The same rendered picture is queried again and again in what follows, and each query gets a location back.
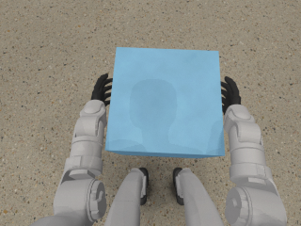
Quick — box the right robot upper arm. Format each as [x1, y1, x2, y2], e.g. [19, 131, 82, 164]
[224, 186, 287, 226]

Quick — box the right robot hand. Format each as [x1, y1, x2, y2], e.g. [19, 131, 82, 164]
[220, 76, 241, 115]

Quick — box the robot left foot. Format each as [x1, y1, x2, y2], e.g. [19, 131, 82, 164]
[139, 167, 149, 205]

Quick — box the carton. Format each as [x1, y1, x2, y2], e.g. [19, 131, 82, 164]
[104, 47, 225, 159]

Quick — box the right robot forearm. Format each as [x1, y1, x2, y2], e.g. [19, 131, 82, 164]
[223, 104, 287, 223]

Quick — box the left robot hand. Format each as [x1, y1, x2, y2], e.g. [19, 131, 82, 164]
[90, 73, 113, 106]

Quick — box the left robot forearm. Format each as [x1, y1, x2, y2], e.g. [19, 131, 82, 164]
[53, 100, 107, 215]

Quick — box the left robot upper arm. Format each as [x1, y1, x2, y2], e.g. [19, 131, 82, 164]
[29, 178, 107, 226]

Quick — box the robot right shin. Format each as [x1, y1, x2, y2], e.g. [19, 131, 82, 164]
[179, 168, 193, 198]

